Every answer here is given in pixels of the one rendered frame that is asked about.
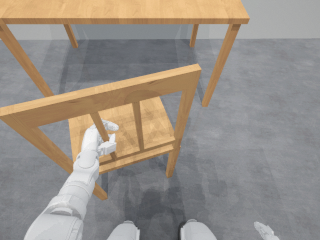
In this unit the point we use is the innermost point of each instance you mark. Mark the right robot thigh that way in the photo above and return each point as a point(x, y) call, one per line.
point(196, 231)

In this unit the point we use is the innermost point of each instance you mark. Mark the left robot shin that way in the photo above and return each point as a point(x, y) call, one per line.
point(129, 222)

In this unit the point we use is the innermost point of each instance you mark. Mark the chair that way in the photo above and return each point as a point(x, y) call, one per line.
point(134, 104)

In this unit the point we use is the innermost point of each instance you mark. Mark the robot left forearm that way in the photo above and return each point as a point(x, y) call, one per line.
point(76, 192)

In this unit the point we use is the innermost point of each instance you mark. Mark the left robot upper arm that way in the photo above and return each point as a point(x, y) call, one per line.
point(56, 227)

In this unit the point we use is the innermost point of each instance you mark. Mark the table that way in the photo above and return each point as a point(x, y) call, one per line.
point(66, 12)

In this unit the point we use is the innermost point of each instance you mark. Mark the left robot hand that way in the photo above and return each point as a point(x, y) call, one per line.
point(92, 139)

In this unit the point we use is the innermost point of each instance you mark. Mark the right robot hand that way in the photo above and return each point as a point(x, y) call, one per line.
point(265, 231)

